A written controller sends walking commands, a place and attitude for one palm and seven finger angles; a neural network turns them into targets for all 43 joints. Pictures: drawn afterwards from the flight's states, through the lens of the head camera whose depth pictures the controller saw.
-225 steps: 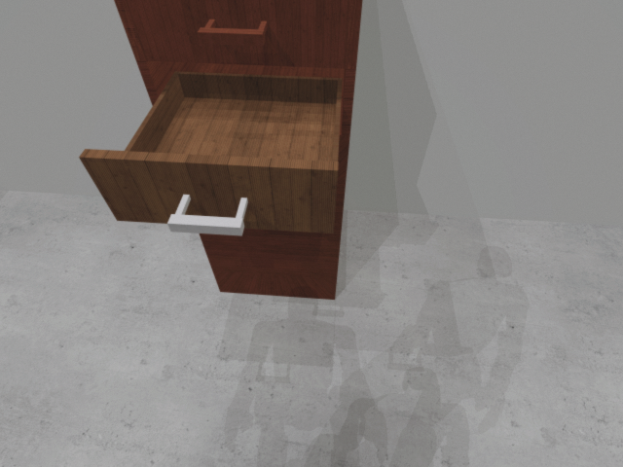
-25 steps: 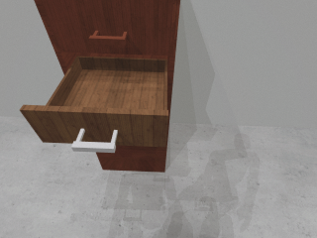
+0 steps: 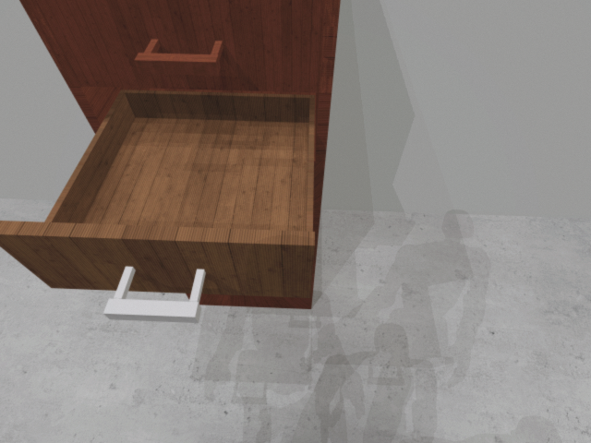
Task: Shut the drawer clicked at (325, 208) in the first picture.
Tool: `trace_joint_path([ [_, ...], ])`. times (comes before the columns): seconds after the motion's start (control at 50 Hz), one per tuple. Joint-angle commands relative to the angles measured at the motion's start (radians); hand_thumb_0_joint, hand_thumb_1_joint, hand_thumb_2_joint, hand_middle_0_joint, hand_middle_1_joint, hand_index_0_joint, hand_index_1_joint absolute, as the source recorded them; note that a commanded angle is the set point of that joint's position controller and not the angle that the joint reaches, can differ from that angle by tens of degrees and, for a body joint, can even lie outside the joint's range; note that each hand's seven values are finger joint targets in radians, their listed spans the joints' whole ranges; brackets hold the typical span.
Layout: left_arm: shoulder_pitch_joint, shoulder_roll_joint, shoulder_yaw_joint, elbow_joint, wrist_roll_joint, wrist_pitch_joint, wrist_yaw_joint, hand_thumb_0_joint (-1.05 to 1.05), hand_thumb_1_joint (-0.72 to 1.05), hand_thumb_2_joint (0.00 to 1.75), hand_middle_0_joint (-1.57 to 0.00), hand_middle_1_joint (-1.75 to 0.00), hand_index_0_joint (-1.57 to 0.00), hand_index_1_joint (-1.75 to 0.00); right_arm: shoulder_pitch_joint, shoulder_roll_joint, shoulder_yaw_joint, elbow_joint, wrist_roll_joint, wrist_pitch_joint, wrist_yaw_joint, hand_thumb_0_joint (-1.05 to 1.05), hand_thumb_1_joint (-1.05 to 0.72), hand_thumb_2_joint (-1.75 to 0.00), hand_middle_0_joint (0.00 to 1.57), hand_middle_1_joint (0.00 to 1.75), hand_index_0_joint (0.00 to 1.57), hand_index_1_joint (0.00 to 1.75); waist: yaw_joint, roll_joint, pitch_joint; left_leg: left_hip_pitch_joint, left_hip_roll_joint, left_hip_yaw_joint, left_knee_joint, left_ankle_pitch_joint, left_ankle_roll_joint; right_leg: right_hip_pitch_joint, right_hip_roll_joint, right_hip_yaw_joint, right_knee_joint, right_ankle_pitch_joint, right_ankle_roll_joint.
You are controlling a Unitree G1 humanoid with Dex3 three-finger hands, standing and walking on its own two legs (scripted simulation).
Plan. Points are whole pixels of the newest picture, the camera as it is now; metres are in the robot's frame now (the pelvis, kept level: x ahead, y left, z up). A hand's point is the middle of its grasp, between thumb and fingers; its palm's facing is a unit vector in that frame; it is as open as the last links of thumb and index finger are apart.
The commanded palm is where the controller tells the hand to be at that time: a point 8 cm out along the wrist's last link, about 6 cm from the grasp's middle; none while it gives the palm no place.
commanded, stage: come to a stop and stand still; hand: left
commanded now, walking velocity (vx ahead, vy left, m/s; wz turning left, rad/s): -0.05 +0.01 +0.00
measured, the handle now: (158, 294) +0.28 +0.20 +0.05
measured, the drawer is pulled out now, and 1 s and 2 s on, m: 0.30 0.30 0.30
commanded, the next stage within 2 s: look again from close up in 0.70 s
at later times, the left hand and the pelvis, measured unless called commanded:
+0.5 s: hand out of the picture +0.04 +0.19 -0.17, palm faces -0.01 -0.98 -0.22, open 7.3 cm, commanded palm none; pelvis -0.01 +0.01 +0.00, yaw -1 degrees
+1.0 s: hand out of the picture +0.01 +0.18 -0.16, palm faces -0.02 -0.98 -0.21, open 7.4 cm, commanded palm none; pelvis +0.00 +0.01 +0.00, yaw -2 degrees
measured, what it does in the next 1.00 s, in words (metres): steps on the spot: right foot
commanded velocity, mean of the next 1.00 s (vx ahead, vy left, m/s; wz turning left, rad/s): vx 0.00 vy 0.00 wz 0.00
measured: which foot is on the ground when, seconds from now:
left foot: down 0.00-1.00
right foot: up 0.00-0.02, down 0.04-1.00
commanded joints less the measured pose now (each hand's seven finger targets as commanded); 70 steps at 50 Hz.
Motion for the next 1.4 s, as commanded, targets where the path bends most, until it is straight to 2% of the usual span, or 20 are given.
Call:
trace_joint_path([
  [0.0,0.154,0.074,0.017,-0.035,0.002,-0.015,-0.012,0.0,0.9,0.9,-0.2,-0.3,-0.2,-0.3,0.032,-0.162,-0.046,-0.042,0.004,0.0,-0.001,0.0,-0.9,-0.9,0.2,0.3,0.2,0.3,0.048,0.039,-0.091,-0.033,0.209,-0.102,0.074,0.804,0.046,0.139,-0.029,0.03,-0.187,0.342,-0.018],
  [0.02,0.173,0.113,0.021,-0.032,0.007,-0.025,-0.009,0.0,0.9,0.9,-0.2,-0.3,-0.2,-0.3,0.05,-0.14,-0.047,-0.046,0.009,0.003,0.003,0.0,-0.9,-0.9,0.2,0.3,0.2,0.3,0.045,-0.072,-0.123,-0.104,0.115,-0.058,0.168,0.541,0.001,0.206,-0.109,0.147,-0.209,0.672,-0.058],
  [0.04,0.154,0.155,0.022,-0.031,0.005,-0.033,-0.007,0.0,0.9,0.9,-0.2,-0.3,-0.2,-0.3,0.091,-0.103,-0.048,-0.045,0.017,0.011,0.009,0.0,-0.9,-0.9,0.2,0.3,0.2,0.3,0.012,-0.176,-0.148,-0.164,0.028,-0.014,0.249,0.145,-0.036,0.242,-0.258,0.253,-0.245,0.912,-0.139],
  [0.06,0.14,0.167,0.019,-0.03,-0.002,-0.038,-0.004,0.0,0.9,0.9,-0.2,-0.3,-0.2,-0.3,0.067,-0.071,-0.043,-0.045,0.019,0.027,0.009,0.0,-0.9,-0.9,0.2,0.3,0.2,0.3,0.025,-0.244,-0.148,-0.191,0.018,-0.037,0.35,-0.203,-0.048,0.225,-0.319,0.294,-0.303,0.963,-0.209],
  [0.08,0.114,0.152,0.01,-0.034,-0.001,-0.036,0.0,0.0,0.9,0.9,-0.2,-0.3,-0.2,-0.3,0.047,-0.066,-0.038,-0.05,0.018,0.032,0.009,0.0,-0.9,-0.9,0.2,0.3,0.2,0.3,0.023,-0.222,-0.146,-0.197,0.034,-0.076,0.389,-0.241,-0.044,0.204,-0.317,0.299,-0.315,0.916,-0.239],
  [0.14,0.011,0.165,0.01,-0.06,0.003,-0.035,0.001,0.0,0.9,0.9,-0.2,-0.3,-0.2,-0.3,0.044,-0.076,-0.032,-0.032,0.019,0.024,0.015,0.0,-0.9,-0.9,0.2,0.3,0.2,0.3,-0.008,-0.157,-0.121,-0.194,0.049,-0.074,0.262,-0.163,-0.048,0.188,-0.254,0.218,-0.287,0.817,-0.224],
  [0.2,-0.029,0.165,0.009,-0.059,-0.012,-0.03,-0.006,0.0,0.9,0.9,-0.2,-0.3,-0.2,-0.3,0.1,-0.078,-0.024,-0.001,0.015,0.012,0.02,0.0,-0.9,-0.9,0.2,0.3,0.2,0.3,-0.034,-0.117,-0.141,-0.026,0.047,-0.044,-0.049,0.135,-0.052,0.112,-0.174,0.169,-0.257,0.542,-0.127],
  [0.24,-0.028,0.122,-0.002,-0.057,-0.013,-0.029,-0.016,0.0,0.9,0.9,-0.2,-0.3,-0.2,-0.3,0.046,-0.121,-0.018,-0.007,0.004,0.003,0.025,0.0,-0.9,-0.9,0.2,0.3,0.2,0.3,-0.004,-0.019,-0.105,-0.053,0.136,-0.118,-0.082,0.272,-0.023,0.081,-0.08,0.107,-0.287,0.339,-0.035],
  [0.26,-0.03,0.121,-0.004,-0.051,-0.006,-0.025,-0.015,0.0,0.9,0.9,-0.2,-0.3,-0.2,-0.3,-0.003,-0.121,-0.015,-0.015,0.007,0.005,0.033,0.0,-0.9,-0.9,0.2,0.3,0.2,0.3,0.012,-0.023,-0.066,-0.12,0.144,-0.122,-0.107,0.202,-0.023,0.096,-0.07,0.098,-0.325,0.222,-0.011],
  [0.3,-0.013,0.11,-0.007,-0.028,-0.005,-0.024,-0.018,0.0,0.9,0.9,-0.2,-0.3,-0.2,-0.3,-0.029,-0.121,-0.009,-0.011,0.006,-0.007,0.035,0.0,-0.9,-0.9,0.2,0.3,0.2,0.3,0.025,0.063,-0.014,-0.186,0.153,-0.156,-0.179,0.147,-0.017,0.134,-0.056,0.092,-0.326,0.181,-0.004],
  [0.32,0.01,0.105,-0.008,-0.015,-0.005,-0.027,-0.018,0.0,0.9,0.9,-0.2,-0.3,-0.2,-0.3,-0.03,-0.122,-0.006,-0.009,0.005,-0.01,0.035,0.0,-0.9,-0.9,0.2,0.3,0.2,0.3,0.032,0.077,-0.021,-0.191,0.148,-0.153,-0.188,0.134,-0.016,0.155,-0.058,0.094,-0.332,0.204,-0.005],
  [0.34,0.157,0.149,-0.009,0.024,-0.002,-0.054,0.025,0.0,0.9,0.9,-0.2,-0.3,-0.2,-0.3,-0.078,-0.167,-0.019,-0.087,0.016,-0.03,0.032,0.0,-0.9,-0.9,0.2,0.3,0.2,0.3,0.063,0.006,-0.154,-0.11,0.144,-0.057,0.095,0.344,-0.042,0.168,-0.136,0.143,-0.244,0.728,-0.017],
  [0.36,0.072,0.175,-0.011,-0.013,-0.008,-0.072,0.018,0.0,0.9,0.9,-0.2,-0.3,-0.2,-0.3,0.029,-0.11,-0.011,-0.103,0.013,-0.027,0.035,0.0,-0.9,-0.9,0.2,0.3,0.2,0.3,-0.02,0.05,-0.259,-0.116,0.084,-0.077,0.037,0.15,-0.042,0.239,-0.183,0.195,-0.211,0.677,-0.067],
  [0.38,0.04,0.18,-0.016,-0.038,-0.011,-0.074,0.009,0.0,0.9,0.9,-0.2,-0.3,-0.2,-0.3,0.04,-0.096,-0.004,-0.108,0.005,-0.022,0.041,0.0,-0.9,-0.9,0.2,0.3,0.2,0.3,-0.012,0.07,-0.25,-0.101,0.078,-0.058,-0.004,0.11,-0.043,0.214,-0.162,0.184,-0.217,0.56,-0.082],
  [0.4,0.015,0.169,-0.023,-0.05,-0.011,-0.067,0.0,0.0,0.9,0.9,-0.2,-0.3,-0.2,-0.3,0.049,-0.109,-0.004,-0.113,0.005,-0.021,0.04,0.0,-0.9,-0.9,0.2,0.3,0.2,0.3,-0.021,0.093,-0.19,-0.1,0.09,-0.082,-0.03,0.148,-0.031,0.143,-0.129,0.155,-0.223,0.381,-0.074],
  [0.44,0.011,0.14,-0.03,-0.055,-0.007,-0.049,-0.012,0.0,0.9,0.9,-0.2,-0.3,-0.2,-0.3,0.043,-0.129,0.0,-0.131,0.002,-0.023,0.039,0.0,-0.9,-0.9,0.2,0.3,0.2,0.3,-0.006,0.11,-0.05,-0.178,0.131,-0.133,-0.088,0.174,-0.005,0.071,-0.063,0.097,-0.24,0.174,-0.048],
  [0.56,0.049,0.122,-0.04,-0.045,-0.007,-0.038,-0.024,0.0,0.9,0.9,-0.2,-0.3,-0.2,-0.3,0.053,-0.175,0.003,-0.143,0.001,-0.024,0.042,0.0,-0.9,-0.9,0.2,0.3,0.2,0.3,0.006,-0.004,0.051,-0.255,0.124,-0.167,-0.195,-0.053,0.012,0.052,-0.042,0.096,-0.263,0.087,-0.036],
  [0.82,0.081,0.118,-0.04,0.017,-0.016,-0.054,-0.02,0.0,0.9,0.9,-0.2,-0.3,-0.2,-0.3,0.092,-0.142,0.017,-0.041,0.006,-0.04,0.035,0.0,-0.9,-0.9,0.2,0.3,0.2,0.3,0.004,-0.032,-0.074,-0.092,0.109,-0.11,-0.125,0.25,0.01,0.105,-0.08,0.116,-0.264,0.279,-0.035],
  [1.1,0.083,0.095,-0.037,0.066,-0.016,-0.056,-0.013,0.0,0.9,0.9,-0.2,-0.3,-0.2,-0.3,0.1,-0.108,0.018,0.024,0.007,-0.039,0.024,0.0,-0.9,-0.9,0.2,0.3,0.2,0.3,0.005,-0.014,-0.058,-0.056,0.117,-0.087,-0.113,0.329,-0.004,0.119,-0.083,0.117,-0.263,0.395,-0.04],
  [1.38,0.081,0.091,-0.032,0.062,-0.014,-0.057,-0.013,0.0,0.9,0.9,-0.2,-0.3,-0.2,-0.3,0.106,-0.087,0.019,0.04,0.007,-0.035,0.024,0.0,-0.9,-0.9,0.2,0.3,0.2,0.3,0.007,-0.024,-0.043,-0.051,0.118,-0.083,-0.135,0.286,-0.011,0.13,-0.082,0.115,-0.296,0.379,-0.042],
])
